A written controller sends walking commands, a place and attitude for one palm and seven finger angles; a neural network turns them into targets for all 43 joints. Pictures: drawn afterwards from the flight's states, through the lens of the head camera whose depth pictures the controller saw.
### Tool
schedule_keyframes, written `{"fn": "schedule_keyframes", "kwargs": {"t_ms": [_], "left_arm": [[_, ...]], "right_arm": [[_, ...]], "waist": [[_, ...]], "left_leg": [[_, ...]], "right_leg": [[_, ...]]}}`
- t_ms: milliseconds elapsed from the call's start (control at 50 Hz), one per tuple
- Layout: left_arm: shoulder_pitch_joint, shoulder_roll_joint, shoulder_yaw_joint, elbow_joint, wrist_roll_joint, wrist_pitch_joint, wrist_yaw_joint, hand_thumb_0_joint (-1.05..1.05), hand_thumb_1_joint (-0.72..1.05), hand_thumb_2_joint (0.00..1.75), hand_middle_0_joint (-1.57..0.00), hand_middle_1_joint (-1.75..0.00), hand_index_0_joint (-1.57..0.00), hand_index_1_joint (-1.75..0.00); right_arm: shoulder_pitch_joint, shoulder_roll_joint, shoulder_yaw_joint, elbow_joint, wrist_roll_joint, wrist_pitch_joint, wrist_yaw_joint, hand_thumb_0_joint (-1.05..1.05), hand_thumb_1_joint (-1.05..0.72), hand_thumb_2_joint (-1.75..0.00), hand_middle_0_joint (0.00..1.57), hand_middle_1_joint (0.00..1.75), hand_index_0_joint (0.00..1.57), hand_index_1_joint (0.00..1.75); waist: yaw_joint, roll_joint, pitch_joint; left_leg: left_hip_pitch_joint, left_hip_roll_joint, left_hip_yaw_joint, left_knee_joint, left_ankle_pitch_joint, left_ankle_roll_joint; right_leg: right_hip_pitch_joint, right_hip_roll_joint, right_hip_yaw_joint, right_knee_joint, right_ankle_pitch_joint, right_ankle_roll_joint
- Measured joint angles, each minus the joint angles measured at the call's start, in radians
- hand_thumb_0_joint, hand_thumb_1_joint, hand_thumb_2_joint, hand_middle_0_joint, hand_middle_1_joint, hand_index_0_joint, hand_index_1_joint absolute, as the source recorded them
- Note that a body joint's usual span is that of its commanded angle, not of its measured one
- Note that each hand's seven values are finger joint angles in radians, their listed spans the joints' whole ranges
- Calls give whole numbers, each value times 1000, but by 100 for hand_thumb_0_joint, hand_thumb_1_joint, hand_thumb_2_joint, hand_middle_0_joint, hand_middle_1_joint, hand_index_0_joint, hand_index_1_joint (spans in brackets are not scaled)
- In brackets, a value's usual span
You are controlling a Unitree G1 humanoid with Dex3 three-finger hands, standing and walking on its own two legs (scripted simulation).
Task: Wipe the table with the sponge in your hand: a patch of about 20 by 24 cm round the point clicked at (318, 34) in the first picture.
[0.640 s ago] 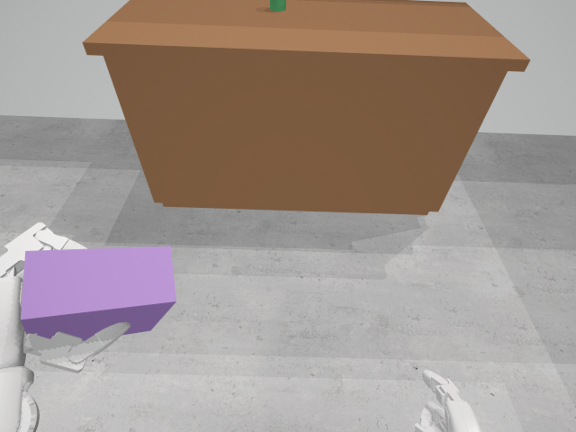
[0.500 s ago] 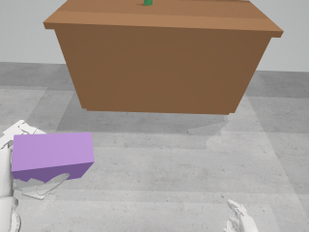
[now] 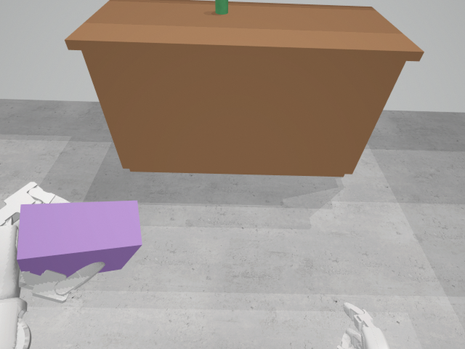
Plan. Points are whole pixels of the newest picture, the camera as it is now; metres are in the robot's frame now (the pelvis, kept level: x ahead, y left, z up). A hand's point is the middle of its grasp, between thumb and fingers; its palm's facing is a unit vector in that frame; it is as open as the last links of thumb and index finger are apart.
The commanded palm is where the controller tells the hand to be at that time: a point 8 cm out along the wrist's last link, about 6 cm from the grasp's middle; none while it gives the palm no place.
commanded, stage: walk to a spot facing it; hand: left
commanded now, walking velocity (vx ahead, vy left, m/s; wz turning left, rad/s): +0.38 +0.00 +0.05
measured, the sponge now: (97, 241) +0.22 +0.20 +0.14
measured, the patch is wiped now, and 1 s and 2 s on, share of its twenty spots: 0.00 0.00 0.00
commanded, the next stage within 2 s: none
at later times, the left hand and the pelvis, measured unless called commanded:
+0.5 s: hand (90, 179) +0.31 +0.24 +0.17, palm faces +0.43 -0.81 -0.40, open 9.9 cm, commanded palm +0.25 +0.27 +0.18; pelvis +0.09 -0.01 +0.00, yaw +1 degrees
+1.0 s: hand (152, 125) +0.43 +0.18 +0.18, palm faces +0.45 -0.74 -0.49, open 9.9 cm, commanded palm +0.37 +0.22 +0.18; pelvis +0.25 -0.08 +0.00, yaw +6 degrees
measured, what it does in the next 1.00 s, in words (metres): walks ahead: right foot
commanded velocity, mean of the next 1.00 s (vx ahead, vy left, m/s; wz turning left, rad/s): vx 0.37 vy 0.00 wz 0.15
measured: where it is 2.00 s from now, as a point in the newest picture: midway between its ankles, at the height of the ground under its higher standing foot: (259, 301)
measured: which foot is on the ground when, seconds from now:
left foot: down 0.00-0.68, up 0.70-1.00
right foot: down 0.00-0.34, up 0.36-0.64, down 0.66-1.00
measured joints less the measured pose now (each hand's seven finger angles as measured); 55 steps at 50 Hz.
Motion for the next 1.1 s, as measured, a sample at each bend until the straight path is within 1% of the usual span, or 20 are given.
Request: {"fn": "schedule_keyframes", "kwargs": {"t_ms": [120,180,220,280,320,380,420,460,540,620,660,680,720,740,780,820,860,920,1000,1100], "left_arm": [[-7,6,19,-6,4,-1,10,-1,-47,97,-78,-132,-78,-132],[-8,3,22,5,6,-3,7,-1,-47,97,-78,-132,-78,-132],[-18,3,17,-1,7,-7,7,-1,-47,97,-78,-132,-78,-132],[-35,-4,0,-15,10,-18,8,-1,-47,97,-78,-132,-78,-132],[-21,0,11,-39,3,-24,10,-1,-47,97,-78,-132,-78,-132],[0,12,47,-38,-6,-35,17,-1,-47,97,-78,-132,-78,-132],[-14,19,52,-16,-1,-32,16,-1,-47,97,-78,-132,-78,-132],[-24,24,49,-11,0,-24,10,-1,-47,97,-78,-132,-78,-132],[-5,19,39,-47,1,-21,0,-1,-47,97,-78,-132,-78,-132],[16,40,45,-65,-1,-25,-12,-1,-47,97,-78,-132,-78,-132],[10,71,57,-71,-3,-21,-17,-1,-47,97,-78,-132,-78,-132],[-3,85,63,-73,0,-20,-19,-1,-47,97,-78,-132,-78,-132],[-39,69,57,-61,-3,-21,-24,-1,-47,97,-78,-132,-78,-132],[-42,57,55,-54,-7,-25,-27,-1,-47,97,-78,-132,-78,-132],[-20,36,55,-55,-11,-29,-32,-1,-47,97,-78,-132,-78,-132],[13,29,57,-68,-9,-34,-34,-1,-47,97,-78,-132,-78,-132],[38,33,60,-84,-8,-40,-32,-1,-47,97,-78,-132,-78,-132],[54,49,67,-109,-9,-47,-23,-1,-47,98,-78,-132,-78,-132],[52,60,74,-123,-13,-47,-4,-1,-47,98,-78,-132,-78,-132],[24,42,61,-131,-9,-28,22,-1,-47,98,-78,-132,-78,-132]], "right_arm": [[18,1,-4,5,-6,5,-13,1,-90,-90,20,30,21,30],[34,2,-7,12,-6,12,-11,1,-90,-90,20,30,21,30],[40,0,-9,22,-4,10,-7,1,-90,-90,20,30,21,30],[44,-12,-12,45,-4,14,-1,1,-90,-90,20,30,21,30],[42,-17,-9,45,-5,20,-2,1,-90,-90,20,30,21,30],[20,1,-14,39,-4,15,-7,2,-90,-90,20,30,21,30],[9,21,-17,40,-5,-2,-2,2,-90,-90,20,30,21,30],[3,39,-11,39,-1,-14,8,2,-91,-90,20,30,21,30],[1,59,3,18,-1,-32,21,1,-90,-90,20,30,21,30],[3,65,7,-1,-4,-35,18,1,-90,-90,20,30,21,30],[9,62,4,-10,-2,-28,15,1,-90,-90,20,30,21,30],[4,57,-1,-8,2,-22,15,1,-90,-90,20,30,21,30],[-34,29,-14,24,4,2,18,1,-90,-90,20,30,21,30],[-51,15,-21,40,4,13,21,1,-90,-90,20,30,21,30],[-68,-9,-35,54,6,35,26,1,-90,-90,20,30,21,30],[-69,-27,-48,51,7,48,23,1,-90,-90,20,30,21,30],[-60,-40,-60,40,5,53,20,1,-91,-90,20,30,21,30],[-40,-52,-71,21,3,53,16,1,-91,-90,19,30,20,30],[-11,-56,-75,-8,5,49,13,1,-91,-90,19,30,20,30],[8,-34,-63,-32,6,39,9,1,-91,-90,19,30,20,30]], "waist": [[-14,12,-8],[-16,17,-22],[-15,3,-15],[-15,-15,5],[-10,-32,16],[-2,-49,23],[-10,-33,24],[-11,-20,27],[-8,6,39],[-14,28,58],[-21,33,67],[-24,31,74],[-22,41,102],[-22,41,110],[-27,36,115],[-32,30,114],[-32,20,112],[-27,-3,110],[-11,-28,109],[20,-63,92]], "left_leg": [[-14,9,-17,55,-6,-1],[-29,14,-22,106,-86,1],[-47,11,-3,163,-137,8],[-48,16,48,179,-166,5],[-9,14,81,99,-62,7],[27,12,119,94,-60,10],[49,25,113,67,-78,9],[79,41,111,17,-66,1],[142,74,122,-70,-50,-24],[185,105,124,-73,-85,-59],[167,119,106,21,-147,-59],[126,128,101,126,-179,-38],[8,107,38,419,-221,-12],[-49,87,19,544,-209,-10],[-156,64,13,716,-153,-19],[-245,63,26,782,-95,-31],[-308,71,46,754,-46,-37],[-334,85,86,572,5,-34],[-285,85,142,301,28,-20],[-163,49,205,102,21,-2]], "right_leg": [[-12,1,-29,80,-105,-13],[-11,2,-42,94,-106,-22],[-8,-14,-48,99,-48,-25],[19,-38,-64,121,-96,-11],[29,-52,-55,148,-131,0],[-30,-53,-26,336,-227,-2],[-97,-41,-38,494,-250,3],[-157,-45,-60,558,-227,12],[-213,-73,-114,443,-133,22],[-162,-71,-166,204,-66,23],[-91,-56,-192,77,-27,13],[-85,-57,-201,72,44,-17],[-96,-59,-216,160,2,-66],[-88,-59,-217,173,-30,-77],[-58,-58,-220,156,-60,-83],[-20,-56,-231,111,-55,-77],[17,-56,-242,61,-50,-80],[71,-64,-259,0,-49,-78],[133,-80,-278,-31,-78,-65],[183,-106,-284,15,-161,-39]]}}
